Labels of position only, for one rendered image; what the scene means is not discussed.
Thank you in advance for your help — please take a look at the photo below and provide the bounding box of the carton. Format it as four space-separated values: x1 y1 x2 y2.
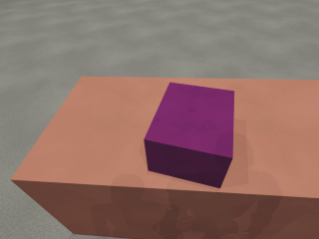
144 82 234 188

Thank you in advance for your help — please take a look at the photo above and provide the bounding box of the pedestal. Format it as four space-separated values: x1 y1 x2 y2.
10 76 319 239

